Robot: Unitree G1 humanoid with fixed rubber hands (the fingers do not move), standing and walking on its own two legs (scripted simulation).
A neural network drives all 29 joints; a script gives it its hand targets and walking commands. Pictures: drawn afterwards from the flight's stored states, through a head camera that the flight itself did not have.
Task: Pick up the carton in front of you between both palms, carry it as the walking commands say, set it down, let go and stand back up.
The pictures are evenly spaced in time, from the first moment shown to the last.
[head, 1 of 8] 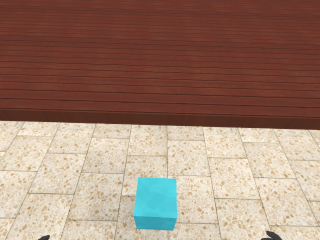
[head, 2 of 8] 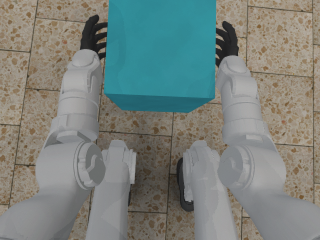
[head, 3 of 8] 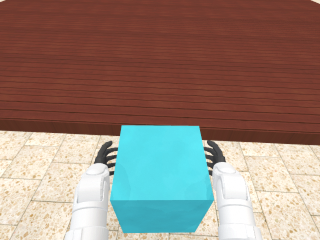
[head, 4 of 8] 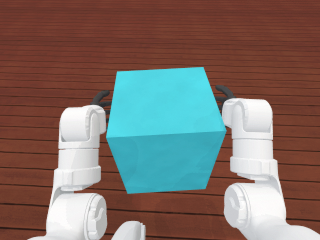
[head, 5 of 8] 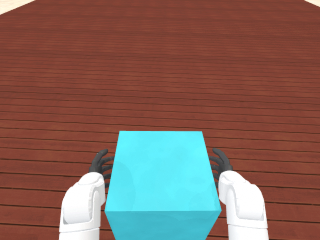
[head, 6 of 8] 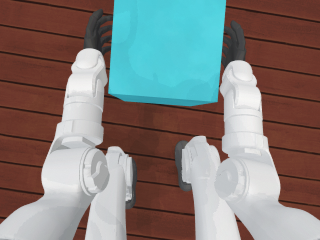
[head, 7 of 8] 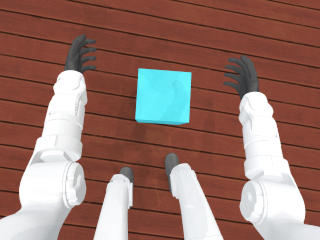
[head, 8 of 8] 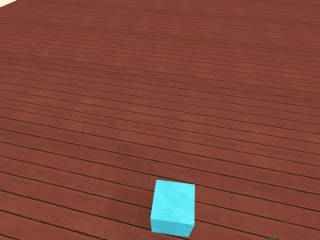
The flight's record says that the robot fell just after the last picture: no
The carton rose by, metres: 0.91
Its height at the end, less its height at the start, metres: +0.14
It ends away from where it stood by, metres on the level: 2.48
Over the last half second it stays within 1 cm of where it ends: yes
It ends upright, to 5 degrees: yes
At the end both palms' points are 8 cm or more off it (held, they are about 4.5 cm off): yes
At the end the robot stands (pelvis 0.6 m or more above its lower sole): yes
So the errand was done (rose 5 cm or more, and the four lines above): yes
